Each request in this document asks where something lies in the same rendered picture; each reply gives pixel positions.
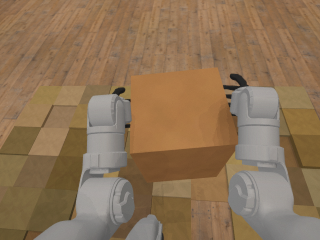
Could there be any left robot upper arm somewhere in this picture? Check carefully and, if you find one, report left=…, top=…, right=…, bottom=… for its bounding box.
left=33, top=177, right=135, bottom=240

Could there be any right robot upper arm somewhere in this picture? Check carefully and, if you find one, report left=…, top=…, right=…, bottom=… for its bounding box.
left=228, top=170, right=320, bottom=240

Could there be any robot left hand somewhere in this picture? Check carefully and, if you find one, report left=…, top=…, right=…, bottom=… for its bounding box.
left=112, top=87, right=131, bottom=128

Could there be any robot right hand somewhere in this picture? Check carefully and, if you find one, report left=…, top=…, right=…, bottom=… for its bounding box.
left=223, top=73, right=249, bottom=116

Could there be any robot left shin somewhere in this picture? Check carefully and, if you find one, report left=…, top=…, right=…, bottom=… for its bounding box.
left=147, top=214, right=158, bottom=220

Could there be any left robot thigh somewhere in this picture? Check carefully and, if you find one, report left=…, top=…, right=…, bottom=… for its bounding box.
left=125, top=217, right=163, bottom=240

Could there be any robot left forearm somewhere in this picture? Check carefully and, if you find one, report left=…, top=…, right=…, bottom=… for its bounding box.
left=75, top=94, right=132, bottom=212

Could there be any robot right forearm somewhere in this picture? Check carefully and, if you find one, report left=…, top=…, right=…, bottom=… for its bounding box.
left=230, top=86, right=294, bottom=203

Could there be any carton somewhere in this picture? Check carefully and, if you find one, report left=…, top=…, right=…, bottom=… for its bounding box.
left=130, top=67, right=238, bottom=183

